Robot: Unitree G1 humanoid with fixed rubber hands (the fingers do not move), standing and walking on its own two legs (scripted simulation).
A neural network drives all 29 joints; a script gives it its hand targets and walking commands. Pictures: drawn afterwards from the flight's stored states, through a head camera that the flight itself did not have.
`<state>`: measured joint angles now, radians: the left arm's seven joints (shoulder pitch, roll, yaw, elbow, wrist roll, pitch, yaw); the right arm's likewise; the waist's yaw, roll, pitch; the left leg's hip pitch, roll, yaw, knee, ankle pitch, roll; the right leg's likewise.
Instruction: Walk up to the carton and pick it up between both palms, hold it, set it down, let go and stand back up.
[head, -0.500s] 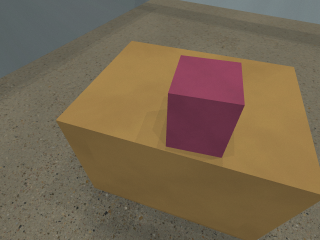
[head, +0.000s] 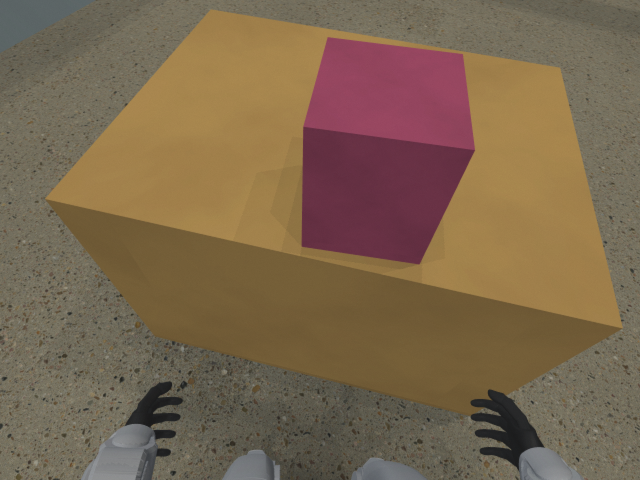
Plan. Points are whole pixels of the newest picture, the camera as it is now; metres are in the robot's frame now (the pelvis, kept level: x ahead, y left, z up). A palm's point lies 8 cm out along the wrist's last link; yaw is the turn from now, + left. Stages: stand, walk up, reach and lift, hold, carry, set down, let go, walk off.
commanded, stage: reach and lift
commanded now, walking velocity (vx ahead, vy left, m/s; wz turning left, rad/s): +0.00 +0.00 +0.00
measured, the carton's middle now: (376, 157) +0.57 -0.06 +0.04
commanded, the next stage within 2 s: none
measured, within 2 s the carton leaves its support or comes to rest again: neither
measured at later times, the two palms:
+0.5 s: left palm (126, 451) +0.17 +0.25 -0.05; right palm (529, 445) +0.18 -0.23 -0.05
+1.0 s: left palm (149, 402) +0.22 +0.23 -0.04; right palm (526, 403) +0.22 -0.22 -0.02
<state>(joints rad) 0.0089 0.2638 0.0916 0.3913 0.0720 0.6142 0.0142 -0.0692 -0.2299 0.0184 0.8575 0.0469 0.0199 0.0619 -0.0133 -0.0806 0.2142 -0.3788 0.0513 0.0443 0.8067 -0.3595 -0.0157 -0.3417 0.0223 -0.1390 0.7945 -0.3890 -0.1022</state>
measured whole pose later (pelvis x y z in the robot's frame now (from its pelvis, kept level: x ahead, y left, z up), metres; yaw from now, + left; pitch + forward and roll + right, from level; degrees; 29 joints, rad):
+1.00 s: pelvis +0.05 +0.02 +0.04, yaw -1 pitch -1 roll +0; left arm 0.20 0.17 -0.01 0.49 0.00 0.01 0.06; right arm 0.10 -0.20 -0.05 0.80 0.09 -0.29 0.08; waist 0.01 -0.06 0.01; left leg -0.19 0.02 0.07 0.43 -0.23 0.01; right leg -0.15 0.03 -0.09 0.40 -0.24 -0.05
